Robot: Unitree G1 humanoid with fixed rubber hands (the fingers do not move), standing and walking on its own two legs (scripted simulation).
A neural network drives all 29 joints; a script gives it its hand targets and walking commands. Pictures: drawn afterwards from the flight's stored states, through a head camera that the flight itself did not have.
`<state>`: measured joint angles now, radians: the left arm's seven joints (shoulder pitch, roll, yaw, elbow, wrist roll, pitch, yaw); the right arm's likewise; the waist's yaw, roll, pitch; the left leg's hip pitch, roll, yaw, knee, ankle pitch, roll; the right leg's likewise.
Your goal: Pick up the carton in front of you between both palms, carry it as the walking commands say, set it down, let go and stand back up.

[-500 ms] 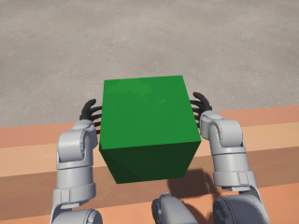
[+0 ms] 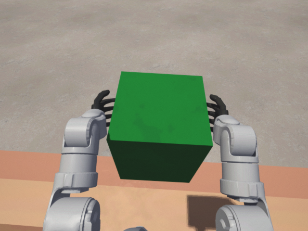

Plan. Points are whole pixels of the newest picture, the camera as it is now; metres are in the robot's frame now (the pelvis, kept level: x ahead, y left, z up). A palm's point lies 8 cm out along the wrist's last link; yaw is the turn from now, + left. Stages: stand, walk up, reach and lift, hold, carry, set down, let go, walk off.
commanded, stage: carry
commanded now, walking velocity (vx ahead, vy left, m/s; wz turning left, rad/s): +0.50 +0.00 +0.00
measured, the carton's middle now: (158, 131) +0.37 +0.02 +0.05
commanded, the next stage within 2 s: none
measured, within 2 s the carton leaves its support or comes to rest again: neither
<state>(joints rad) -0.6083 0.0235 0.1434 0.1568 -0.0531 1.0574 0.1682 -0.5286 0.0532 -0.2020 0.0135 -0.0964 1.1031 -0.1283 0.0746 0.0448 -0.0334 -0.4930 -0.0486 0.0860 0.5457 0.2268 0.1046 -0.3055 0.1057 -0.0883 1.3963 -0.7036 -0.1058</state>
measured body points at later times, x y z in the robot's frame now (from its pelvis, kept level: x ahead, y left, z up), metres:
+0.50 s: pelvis +0.37 -0.01 -0.17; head +0.36 +0.00 +0.28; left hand +0.72 +0.15 -0.05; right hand +0.74 -0.15 -0.05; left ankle +0.19 +0.07 -0.66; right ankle +0.44 -0.06 -0.88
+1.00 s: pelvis +0.73 +0.03 -0.33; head +0.74 +0.02 +0.12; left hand +1.10 +0.16 -0.23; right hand +1.07 -0.14 -0.24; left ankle +0.75 +0.08 -1.03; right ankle +0.66 -0.09 -0.90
